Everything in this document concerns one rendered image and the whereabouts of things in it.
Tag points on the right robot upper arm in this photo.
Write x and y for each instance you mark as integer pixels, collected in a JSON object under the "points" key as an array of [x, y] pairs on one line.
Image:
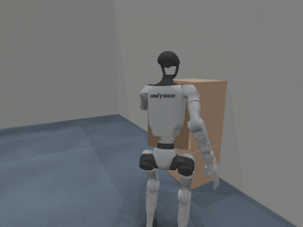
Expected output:
{"points": [[193, 107]]}

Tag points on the cupboard door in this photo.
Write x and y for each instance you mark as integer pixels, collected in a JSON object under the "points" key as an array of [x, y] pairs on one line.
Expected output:
{"points": [[180, 141]]}

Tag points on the robot right hand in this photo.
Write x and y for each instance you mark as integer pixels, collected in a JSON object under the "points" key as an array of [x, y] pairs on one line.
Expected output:
{"points": [[214, 173]]}

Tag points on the robot left thigh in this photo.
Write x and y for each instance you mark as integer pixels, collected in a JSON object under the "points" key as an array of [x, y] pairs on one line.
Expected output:
{"points": [[145, 163]]}

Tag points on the robot right forearm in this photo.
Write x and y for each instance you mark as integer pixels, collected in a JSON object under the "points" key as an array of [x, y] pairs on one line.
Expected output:
{"points": [[204, 145]]}

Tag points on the right robot shin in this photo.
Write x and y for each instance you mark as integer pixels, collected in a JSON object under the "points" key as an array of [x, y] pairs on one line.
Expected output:
{"points": [[183, 212]]}

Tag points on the left robot upper arm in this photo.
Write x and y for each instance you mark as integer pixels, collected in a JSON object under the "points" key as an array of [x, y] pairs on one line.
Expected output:
{"points": [[144, 97]]}

